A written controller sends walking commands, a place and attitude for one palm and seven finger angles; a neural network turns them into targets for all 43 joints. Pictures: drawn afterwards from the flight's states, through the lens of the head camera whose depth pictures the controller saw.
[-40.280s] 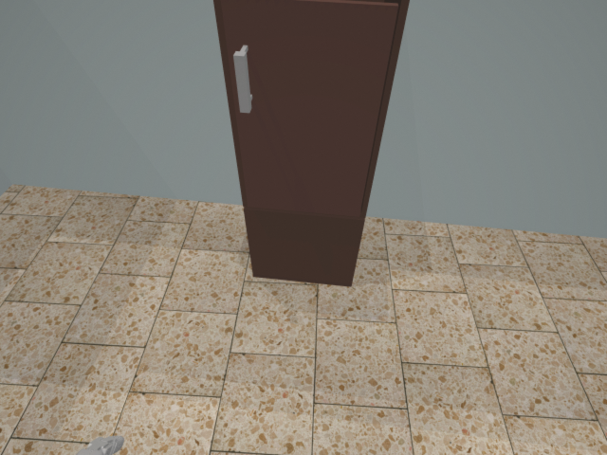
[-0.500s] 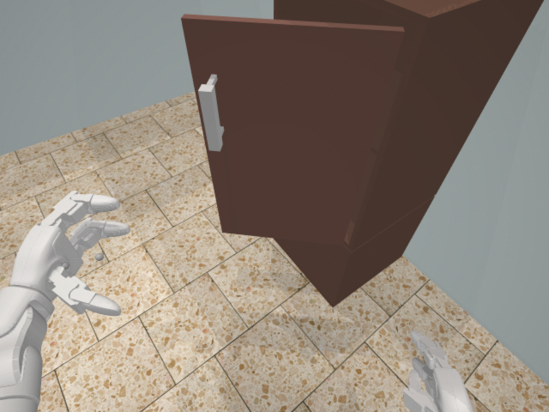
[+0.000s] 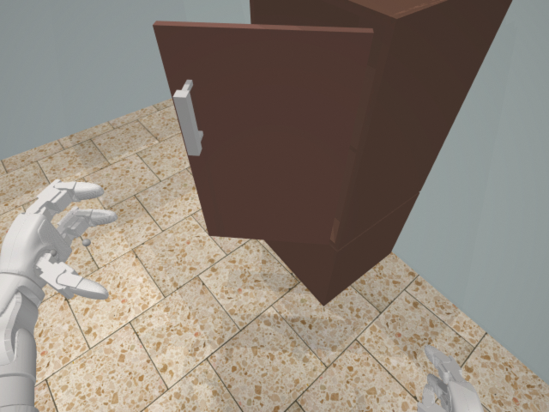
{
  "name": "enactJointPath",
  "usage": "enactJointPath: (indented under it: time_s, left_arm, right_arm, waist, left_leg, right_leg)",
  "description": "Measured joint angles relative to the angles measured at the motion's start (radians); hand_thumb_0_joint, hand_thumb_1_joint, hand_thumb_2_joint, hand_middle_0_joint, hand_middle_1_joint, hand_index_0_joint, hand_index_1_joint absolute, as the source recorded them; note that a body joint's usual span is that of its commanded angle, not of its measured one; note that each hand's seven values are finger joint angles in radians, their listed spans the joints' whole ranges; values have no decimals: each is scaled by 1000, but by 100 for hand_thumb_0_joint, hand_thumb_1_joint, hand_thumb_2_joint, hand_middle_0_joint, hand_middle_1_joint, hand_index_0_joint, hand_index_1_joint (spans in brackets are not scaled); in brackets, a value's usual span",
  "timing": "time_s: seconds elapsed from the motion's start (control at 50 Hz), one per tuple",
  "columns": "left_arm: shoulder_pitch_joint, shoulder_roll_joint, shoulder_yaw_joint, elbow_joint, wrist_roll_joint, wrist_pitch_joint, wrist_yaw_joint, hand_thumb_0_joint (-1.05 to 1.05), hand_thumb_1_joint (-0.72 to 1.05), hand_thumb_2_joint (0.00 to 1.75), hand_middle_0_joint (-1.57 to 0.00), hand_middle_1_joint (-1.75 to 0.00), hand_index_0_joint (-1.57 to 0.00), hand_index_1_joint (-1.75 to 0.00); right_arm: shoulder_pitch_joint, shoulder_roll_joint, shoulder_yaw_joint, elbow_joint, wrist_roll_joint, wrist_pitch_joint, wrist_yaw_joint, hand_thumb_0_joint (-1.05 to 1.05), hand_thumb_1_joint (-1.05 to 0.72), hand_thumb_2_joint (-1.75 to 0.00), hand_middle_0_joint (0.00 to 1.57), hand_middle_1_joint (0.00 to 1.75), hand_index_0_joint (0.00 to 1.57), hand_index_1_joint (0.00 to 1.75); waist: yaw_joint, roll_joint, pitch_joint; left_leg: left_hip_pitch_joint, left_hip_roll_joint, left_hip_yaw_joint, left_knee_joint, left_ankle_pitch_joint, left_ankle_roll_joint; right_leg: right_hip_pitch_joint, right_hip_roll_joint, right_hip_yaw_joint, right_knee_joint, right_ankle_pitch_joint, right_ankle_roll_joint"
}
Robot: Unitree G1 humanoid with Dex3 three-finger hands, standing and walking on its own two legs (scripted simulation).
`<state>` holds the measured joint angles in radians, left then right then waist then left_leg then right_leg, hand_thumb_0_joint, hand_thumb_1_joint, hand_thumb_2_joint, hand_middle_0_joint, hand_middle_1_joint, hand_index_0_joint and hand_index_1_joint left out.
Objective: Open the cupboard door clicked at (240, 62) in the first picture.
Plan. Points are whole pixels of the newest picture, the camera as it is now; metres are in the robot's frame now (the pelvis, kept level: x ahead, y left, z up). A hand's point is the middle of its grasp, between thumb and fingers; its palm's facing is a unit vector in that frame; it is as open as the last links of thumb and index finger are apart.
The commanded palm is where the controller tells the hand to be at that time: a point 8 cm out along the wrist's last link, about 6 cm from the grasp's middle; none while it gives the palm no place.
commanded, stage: raise the hand with hooked fingers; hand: left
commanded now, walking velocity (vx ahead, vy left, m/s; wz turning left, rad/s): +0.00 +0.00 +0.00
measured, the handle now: (191, 118) +0.60 +0.21 +0.10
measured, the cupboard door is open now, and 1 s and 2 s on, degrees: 47 47 47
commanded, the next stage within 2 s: move the hooked fingers beside the handle in 0.16 s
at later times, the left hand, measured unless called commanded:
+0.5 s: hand (92, 224) +0.32 +0.28 +0.12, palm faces +0.04 -1.00 -0.02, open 14.0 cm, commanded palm +0.30 +0.32 +0.12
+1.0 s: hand (119, 183) +0.40 +0.28 +0.11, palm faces +0.00 -1.00 -0.01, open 14.0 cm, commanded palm +0.38 +0.32 +0.12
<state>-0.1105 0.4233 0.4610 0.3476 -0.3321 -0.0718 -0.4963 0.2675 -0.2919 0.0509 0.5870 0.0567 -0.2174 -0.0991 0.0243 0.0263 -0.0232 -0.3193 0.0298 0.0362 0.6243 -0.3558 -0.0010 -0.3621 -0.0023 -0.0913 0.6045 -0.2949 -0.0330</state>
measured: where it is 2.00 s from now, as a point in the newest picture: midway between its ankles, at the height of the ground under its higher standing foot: outside the picture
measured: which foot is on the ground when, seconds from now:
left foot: down 0.00-1.00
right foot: down 0.00-1.00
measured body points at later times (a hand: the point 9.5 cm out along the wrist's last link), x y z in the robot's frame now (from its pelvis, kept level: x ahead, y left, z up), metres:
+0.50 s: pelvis -0.02 +0.00 +0.00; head +0.01 -0.01 +0.45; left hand +0.31 +0.33 +0.12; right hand +0.15 -0.24 -0.09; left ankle -0.02 +0.12 -0.73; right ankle +0.01 -0.10 -0.73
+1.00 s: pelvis +0.00 +0.01 -0.01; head +0.05 +0.02 +0.44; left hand +0.40 +0.33 +0.12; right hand +0.08 -0.25 -0.11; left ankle -0.02 +0.12 -0.73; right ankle +0.01 -0.10 -0.73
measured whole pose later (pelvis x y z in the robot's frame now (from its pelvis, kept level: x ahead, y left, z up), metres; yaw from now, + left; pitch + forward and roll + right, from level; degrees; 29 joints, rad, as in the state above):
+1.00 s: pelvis +0.00 +0.01 -0.01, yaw +0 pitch +8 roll -1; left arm -0.59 0.54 0.43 0.87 -0.22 -0.18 -0.48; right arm 0.35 -0.30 0.05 0.63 0.05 -0.14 -0.09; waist -0.05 0.01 -0.03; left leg -0.46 0.02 0.04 0.68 -0.36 0.02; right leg -0.49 -0.01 -0.09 0.64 -0.29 -0.02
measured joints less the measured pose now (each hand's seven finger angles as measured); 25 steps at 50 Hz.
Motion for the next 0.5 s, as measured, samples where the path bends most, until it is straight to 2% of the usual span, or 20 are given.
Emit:
enactJointPath:
  time_s: [0.12, 0.32, 0.4, 0.5]
  left_arm:
    - [0, 1, -11, -6, -1, -13, -3, -1, -50, 30, -30, -120, -30, -120]
    - [-28, 12, -15, 46, -7, 5, -17, -1, -50, 30, -30, -120, -30, -120]
    - [-105, 19, -27, 123, 11, -8, -11, -1, -50, 30, -30, -120, -30, -120]
    - [-223, 45, -36, 230, 44, -34, 1, -1, -51, 30, -30, -120, -30, -120]
  right_arm:
    - [-10, 8, 6, 2, 3, -4, -11, 1, -90, -90, 20, 30, 21, 30]
    - [-15, 12, 15, 3, 7, -5, -14, 1, -90, -90, 20, 30, 21, 30]
    - [-19, 10, 20, 17, 7, -4, -21, 1, -90, -90, 20, 30, 21, 30]
    - [-18, 7, 24, 30, 6, -2, -26, 1, -90, -90, 20, 30, 21, 30]
  waist:
    - [2, 9, 0]
    - [6, 17, -5]
    - [5, 8, 7]
    - [-11, -3, 18]
  left_leg:
    - [11, 1, -4, -6, 5, -2]
    - [6, -3, -5, -5, 12, -1]
    - [-13, -6, -13, 8, 14, -1]
    - [-43, -6, -19, 26, 14, 0]
  right_leg:
    - [13, 1, -4, -7, 4, -2]
    - [7, -2, -4, -3, 8, -1]
    - [-6, -6, -12, 6, 9, -1]
    - [-30, -7, -17, 14, 13, -2]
